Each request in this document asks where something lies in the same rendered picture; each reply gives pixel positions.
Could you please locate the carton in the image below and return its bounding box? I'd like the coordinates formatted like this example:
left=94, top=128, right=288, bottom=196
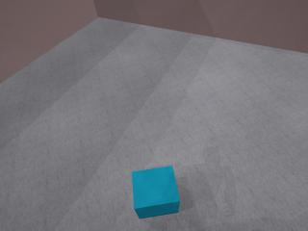
left=132, top=166, right=180, bottom=219

